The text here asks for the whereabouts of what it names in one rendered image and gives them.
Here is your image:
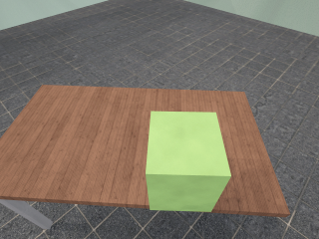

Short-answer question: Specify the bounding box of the table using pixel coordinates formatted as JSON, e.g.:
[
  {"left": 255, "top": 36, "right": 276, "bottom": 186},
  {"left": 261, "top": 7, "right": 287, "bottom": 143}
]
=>
[{"left": 0, "top": 85, "right": 290, "bottom": 230}]

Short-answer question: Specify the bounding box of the carton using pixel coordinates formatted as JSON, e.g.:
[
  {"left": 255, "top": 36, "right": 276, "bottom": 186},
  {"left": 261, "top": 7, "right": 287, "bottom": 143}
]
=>
[{"left": 146, "top": 111, "right": 231, "bottom": 212}]

